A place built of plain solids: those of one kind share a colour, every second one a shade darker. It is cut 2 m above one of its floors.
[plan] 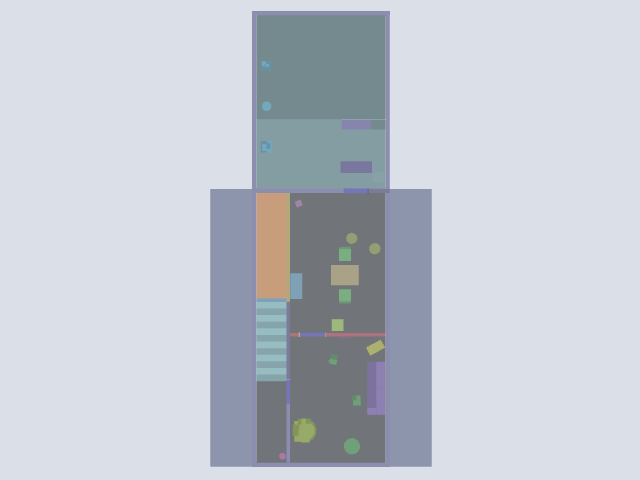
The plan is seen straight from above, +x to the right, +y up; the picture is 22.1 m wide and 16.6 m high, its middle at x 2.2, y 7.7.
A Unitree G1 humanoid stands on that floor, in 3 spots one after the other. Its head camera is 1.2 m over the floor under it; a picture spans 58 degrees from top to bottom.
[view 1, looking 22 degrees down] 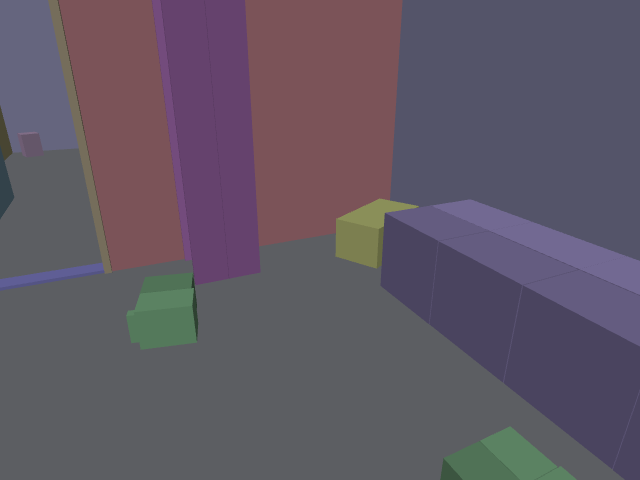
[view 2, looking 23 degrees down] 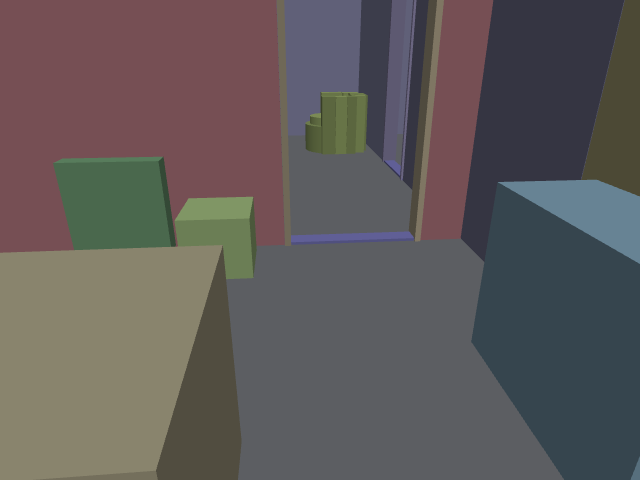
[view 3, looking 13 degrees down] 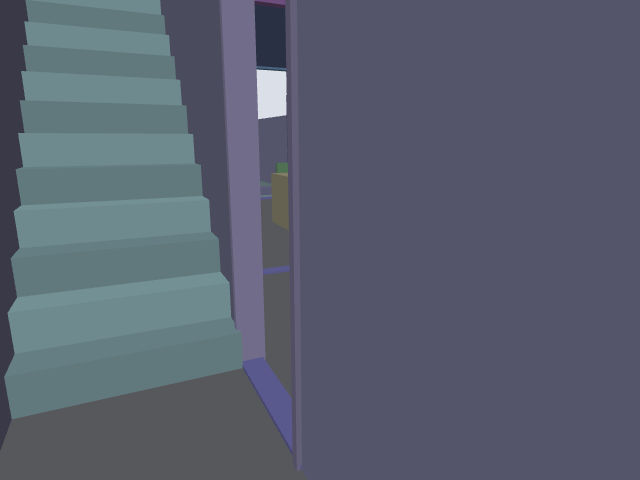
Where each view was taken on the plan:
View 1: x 2.56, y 1.60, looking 65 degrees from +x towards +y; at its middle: ground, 3.20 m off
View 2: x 2.41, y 7.24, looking -95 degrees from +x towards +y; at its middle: threshold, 3.02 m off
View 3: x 0.52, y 0.72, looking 65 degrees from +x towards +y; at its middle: wall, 1.27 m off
